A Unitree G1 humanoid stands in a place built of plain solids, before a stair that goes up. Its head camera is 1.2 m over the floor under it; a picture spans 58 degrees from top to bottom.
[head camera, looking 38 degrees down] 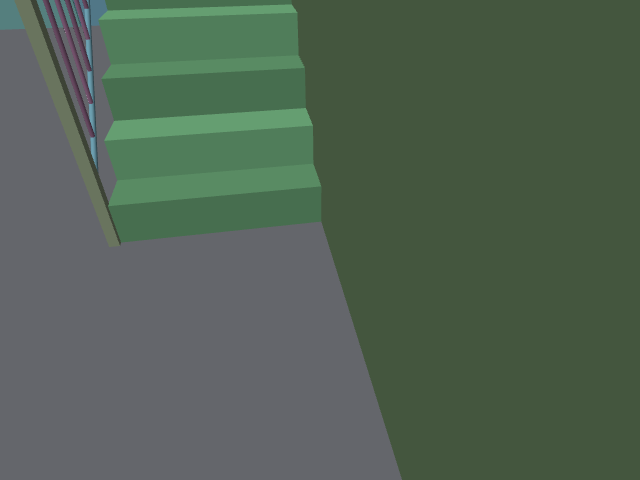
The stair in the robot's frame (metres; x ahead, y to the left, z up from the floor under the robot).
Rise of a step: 0.19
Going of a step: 0.22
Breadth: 0.91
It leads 10 degrees to the left of straight ahead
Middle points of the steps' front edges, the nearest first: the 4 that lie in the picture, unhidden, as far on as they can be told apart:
1.60 0.44 0.20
1.81 0.48 0.39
2.02 0.52 0.59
2.24 0.56 0.78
